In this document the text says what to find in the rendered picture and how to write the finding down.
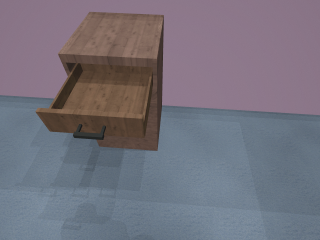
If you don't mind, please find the handle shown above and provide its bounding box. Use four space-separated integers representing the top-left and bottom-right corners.
73 124 106 140

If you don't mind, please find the drawer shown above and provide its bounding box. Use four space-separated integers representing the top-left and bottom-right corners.
35 63 153 138

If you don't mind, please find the cabinet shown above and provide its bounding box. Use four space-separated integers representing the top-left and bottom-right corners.
58 12 164 151

